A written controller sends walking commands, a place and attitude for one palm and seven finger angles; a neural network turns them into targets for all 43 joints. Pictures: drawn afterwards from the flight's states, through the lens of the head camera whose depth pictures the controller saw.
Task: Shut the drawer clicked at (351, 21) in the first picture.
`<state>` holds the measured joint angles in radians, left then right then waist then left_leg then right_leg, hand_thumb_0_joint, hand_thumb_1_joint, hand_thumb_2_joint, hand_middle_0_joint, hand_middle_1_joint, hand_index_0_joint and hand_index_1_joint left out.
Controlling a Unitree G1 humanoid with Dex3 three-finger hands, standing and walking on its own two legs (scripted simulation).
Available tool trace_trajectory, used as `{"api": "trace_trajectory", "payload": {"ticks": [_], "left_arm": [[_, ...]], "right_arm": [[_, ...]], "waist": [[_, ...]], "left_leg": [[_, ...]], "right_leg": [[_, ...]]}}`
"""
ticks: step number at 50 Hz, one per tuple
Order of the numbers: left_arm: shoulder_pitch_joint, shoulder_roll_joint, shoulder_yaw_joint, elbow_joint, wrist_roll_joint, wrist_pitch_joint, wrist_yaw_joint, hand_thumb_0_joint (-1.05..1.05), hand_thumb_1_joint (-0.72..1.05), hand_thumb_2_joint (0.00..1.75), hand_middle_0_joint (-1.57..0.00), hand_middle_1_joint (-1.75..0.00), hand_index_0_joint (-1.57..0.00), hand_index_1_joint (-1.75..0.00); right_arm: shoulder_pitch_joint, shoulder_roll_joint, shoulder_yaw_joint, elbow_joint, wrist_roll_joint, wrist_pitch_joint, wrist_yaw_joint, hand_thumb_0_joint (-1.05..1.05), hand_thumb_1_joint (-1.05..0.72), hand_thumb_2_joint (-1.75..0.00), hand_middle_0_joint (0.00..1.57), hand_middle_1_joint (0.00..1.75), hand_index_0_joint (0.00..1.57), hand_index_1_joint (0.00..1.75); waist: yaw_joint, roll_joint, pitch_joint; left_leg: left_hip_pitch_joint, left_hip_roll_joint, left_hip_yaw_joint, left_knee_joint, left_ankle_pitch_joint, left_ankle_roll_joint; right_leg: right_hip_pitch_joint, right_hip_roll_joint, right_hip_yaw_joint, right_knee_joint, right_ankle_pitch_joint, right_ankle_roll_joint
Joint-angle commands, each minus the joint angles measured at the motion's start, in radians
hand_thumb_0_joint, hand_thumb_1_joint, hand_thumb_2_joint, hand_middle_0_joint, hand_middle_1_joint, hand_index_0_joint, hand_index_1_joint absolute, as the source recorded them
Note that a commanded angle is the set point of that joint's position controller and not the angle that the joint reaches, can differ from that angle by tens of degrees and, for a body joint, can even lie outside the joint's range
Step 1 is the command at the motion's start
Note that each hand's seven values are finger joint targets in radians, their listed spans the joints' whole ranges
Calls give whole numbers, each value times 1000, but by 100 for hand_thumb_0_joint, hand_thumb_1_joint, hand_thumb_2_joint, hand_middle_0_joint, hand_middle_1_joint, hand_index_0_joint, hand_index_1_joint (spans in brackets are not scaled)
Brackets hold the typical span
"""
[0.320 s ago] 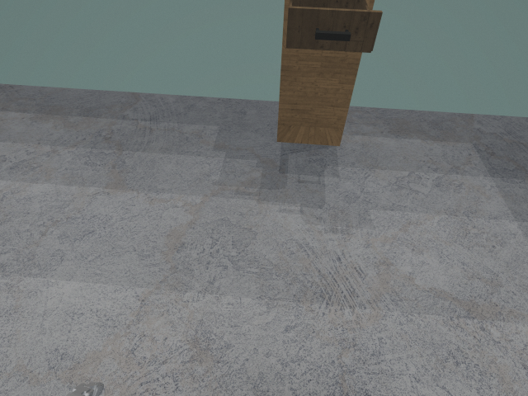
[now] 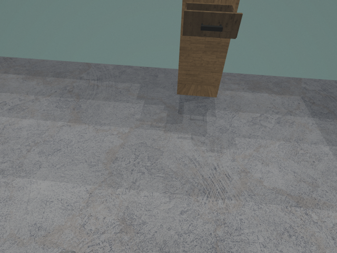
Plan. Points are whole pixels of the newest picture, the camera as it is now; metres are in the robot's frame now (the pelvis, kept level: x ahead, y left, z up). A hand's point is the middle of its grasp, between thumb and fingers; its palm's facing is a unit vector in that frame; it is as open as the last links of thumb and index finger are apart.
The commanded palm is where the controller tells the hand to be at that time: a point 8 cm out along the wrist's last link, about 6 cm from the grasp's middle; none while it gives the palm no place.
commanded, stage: stand and wait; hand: left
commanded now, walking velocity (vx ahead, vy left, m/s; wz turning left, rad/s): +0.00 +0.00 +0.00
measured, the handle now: (211, 26) +1.33 -0.18 +0.01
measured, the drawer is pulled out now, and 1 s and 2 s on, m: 0.30 0.30 0.30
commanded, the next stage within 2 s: look at it before walking up in 0.50 s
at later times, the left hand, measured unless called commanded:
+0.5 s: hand out of the picture +0.06 +0.24 -0.15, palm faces -0.03 -0.94 -0.33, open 7.4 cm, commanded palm none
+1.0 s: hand out of the picture +0.05 +0.24 -0.16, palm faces -0.03 -0.95 -0.32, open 7.4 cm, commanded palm none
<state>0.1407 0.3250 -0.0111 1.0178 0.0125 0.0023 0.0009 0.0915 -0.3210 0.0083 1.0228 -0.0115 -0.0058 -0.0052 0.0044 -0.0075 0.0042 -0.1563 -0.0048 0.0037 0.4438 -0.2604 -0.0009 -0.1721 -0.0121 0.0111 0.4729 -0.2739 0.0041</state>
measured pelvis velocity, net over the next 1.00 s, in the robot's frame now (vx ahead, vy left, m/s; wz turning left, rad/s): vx -0.01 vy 0.00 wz -0.01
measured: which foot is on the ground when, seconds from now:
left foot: down 0.00-1.00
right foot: down 0.00-1.00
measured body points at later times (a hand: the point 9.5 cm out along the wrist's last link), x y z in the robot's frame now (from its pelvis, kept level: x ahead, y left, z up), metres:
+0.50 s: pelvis -0.01 -0.01 +0.00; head -0.02 -0.01 +0.45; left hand +0.06 +0.29 -0.13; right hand +0.05 -0.30 -0.13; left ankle -0.01 +0.12 -0.74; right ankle -0.01 -0.12 -0.74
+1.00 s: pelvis -0.01 +0.00 +0.00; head -0.01 +0.00 +0.45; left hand +0.06 +0.29 -0.13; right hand +0.06 -0.30 -0.13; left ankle -0.01 +0.12 -0.74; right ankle -0.01 -0.12 -0.74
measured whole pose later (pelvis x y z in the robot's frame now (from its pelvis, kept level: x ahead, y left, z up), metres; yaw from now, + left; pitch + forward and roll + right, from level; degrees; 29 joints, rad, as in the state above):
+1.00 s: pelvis -0.01 +0.00 +0.00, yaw +0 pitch -2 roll +0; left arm 0.15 0.33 0.00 1.09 0.01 -0.01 0.00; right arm 0.13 -0.32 0.00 1.11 -0.01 -0.01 0.00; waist 0.00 -0.01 0.02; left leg -0.15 0.01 0.01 0.38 -0.21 -0.01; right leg -0.16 0.00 0.01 0.40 -0.21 0.00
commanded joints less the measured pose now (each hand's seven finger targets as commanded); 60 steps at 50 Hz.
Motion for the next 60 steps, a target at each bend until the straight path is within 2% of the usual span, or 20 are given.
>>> {"api": "trace_trajectory", "payload": {"ticks": [1, 7, 12, 18, 30, 46, 60], "left_arm": [[-48, 215, 49, -61, -2, -24, 13, 0, 90, 90, -20, -30, -20, -30], [-41, 216, 46, -38, -3, -23, 11, 0, 90, 90, -20, -30, -20, -30], [-30, 218, 46, -17, -5, -27, 11, 0, 90, 90, -20, -30, -20, -30], [-33, 217, 44, -2, -5, -27, 11, 0, 90, 90, -20, -30, -20, -30], [-34, 211, 43, 4, -3, -26, 10, 0, 90, 90, -20, -30, -20, -30], [-29, 207, 43, 7, -1, -27, 9, 0, 90, 90, -20, -30, -20, -30], [-23, 211, 43, 15, -2, -29, 11, 0, 90, 90, -20, -30, -20, -30]], "right_arm": [[-46, -209, -48, -56, -3, -27, -12, 0, -90, -90, 20, 30, 20, 30], [-34, -208, -44, -27, -1, -25, -11, 0, -90, -90, 20, 30, 20, 30], [-21, -207, -41, -6, 0, -26, -10, 0, -90, -90, 20, 30, 20, 30], [-12, -209, -39, 15, 1, -25, -9, 0, -90, -90, 20, 30, 20, 30], [-3, -206, -40, 28, 1, -26, -8, 0, -90, -90, 20, 30, 20, 30], [-7, -207, -42, 28, 2, -28, -7, 0, -90, -90, 20, 30, 20, 30], [-14, -212, -40, 33, 4, -30, -10, 0, -90, -90, 20, 30, 20, 30]], "waist": [[-6, -2, -52], [-5, 2, -32], [-3, -5, -46], [-3, -4, -19], [-2, 1, -8], [-2, 8, -22], [0, 14, -41]], "left_leg": [[10, 109, -80, -67, 206, 34], [-2, 110, -82, -84, 155, 29], [5, 111, -82, -86, 157, 26], [-5, 116, -85, -101, 142, 23], [-7, 119, -92, -117, 125, 23], [12, 123, -96, -126, 141, 25], [35, 128, -93, -126, 216, 24]], "right_leg": [[12, -105, 89, -85, 226, -40], [6, -106, 98, -113, 168, -40], [19, -111, 107, -124, 172, -43], [8, -108, 109, -138, 147, -42], [-5, -105, 112, -152, 105, -38], [0, -104, 105, -152, 126, -34], [35, -108, 94, -141, 221, -33]]}}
